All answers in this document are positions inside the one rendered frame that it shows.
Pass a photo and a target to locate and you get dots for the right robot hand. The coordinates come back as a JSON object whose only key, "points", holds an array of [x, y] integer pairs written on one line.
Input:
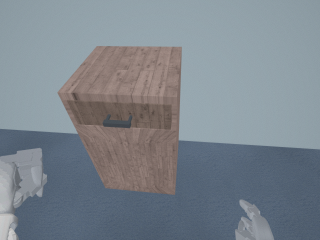
{"points": [[256, 229]]}

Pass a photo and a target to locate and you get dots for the drawer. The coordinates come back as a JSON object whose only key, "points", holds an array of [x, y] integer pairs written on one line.
{"points": [[144, 115]]}

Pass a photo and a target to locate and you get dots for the cabinet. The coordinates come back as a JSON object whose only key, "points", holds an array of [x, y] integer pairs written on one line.
{"points": [[132, 159]]}

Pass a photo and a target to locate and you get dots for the left robot hand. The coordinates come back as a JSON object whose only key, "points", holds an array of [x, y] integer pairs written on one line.
{"points": [[30, 163]]}

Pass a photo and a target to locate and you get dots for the handle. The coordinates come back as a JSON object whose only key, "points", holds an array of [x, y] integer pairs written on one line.
{"points": [[117, 123]]}

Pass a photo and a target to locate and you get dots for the robot left forearm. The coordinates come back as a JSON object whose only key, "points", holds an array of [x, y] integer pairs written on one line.
{"points": [[8, 224]]}

